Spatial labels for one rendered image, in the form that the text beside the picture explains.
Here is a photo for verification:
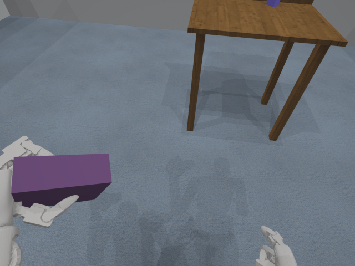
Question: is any table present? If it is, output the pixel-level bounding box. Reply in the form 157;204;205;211
187;0;348;141

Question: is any left robot forearm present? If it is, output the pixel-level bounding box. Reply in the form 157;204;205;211
0;226;22;266

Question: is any sponge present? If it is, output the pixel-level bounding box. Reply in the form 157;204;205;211
11;154;112;208

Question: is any left robot hand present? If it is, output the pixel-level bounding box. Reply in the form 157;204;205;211
0;136;79;228

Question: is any right robot hand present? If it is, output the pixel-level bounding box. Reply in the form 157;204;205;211
256;226;297;266

